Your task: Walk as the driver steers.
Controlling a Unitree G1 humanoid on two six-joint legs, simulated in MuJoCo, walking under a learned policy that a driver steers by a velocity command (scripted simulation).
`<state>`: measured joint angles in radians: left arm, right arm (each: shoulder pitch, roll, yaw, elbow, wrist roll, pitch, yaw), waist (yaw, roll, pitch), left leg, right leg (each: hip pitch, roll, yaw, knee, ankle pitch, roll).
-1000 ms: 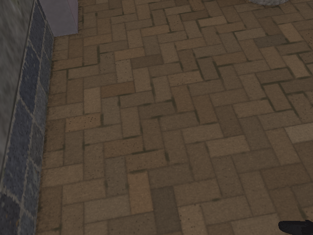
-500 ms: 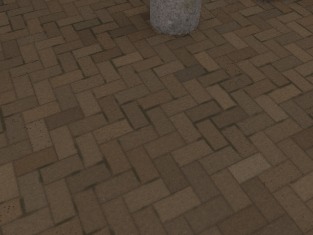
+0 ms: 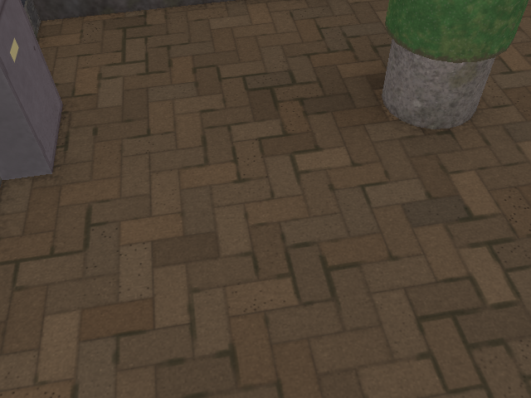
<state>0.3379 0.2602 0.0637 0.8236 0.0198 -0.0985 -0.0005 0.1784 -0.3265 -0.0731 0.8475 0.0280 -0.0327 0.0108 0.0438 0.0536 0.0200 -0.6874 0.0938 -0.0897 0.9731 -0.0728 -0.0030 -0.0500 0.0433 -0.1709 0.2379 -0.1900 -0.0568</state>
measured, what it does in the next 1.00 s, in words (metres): walks ahead, turning left: left foot, then right foot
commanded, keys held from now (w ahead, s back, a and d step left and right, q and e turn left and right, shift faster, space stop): w+q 0.22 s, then q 0.78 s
